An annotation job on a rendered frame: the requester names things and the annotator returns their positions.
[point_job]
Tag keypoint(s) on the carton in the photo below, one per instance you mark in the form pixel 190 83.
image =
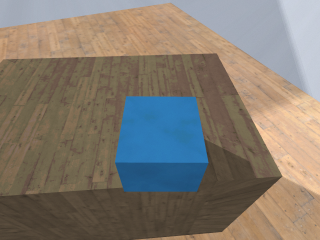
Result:
pixel 161 146

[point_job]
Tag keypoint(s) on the pedestal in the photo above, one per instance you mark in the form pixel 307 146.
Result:
pixel 60 123

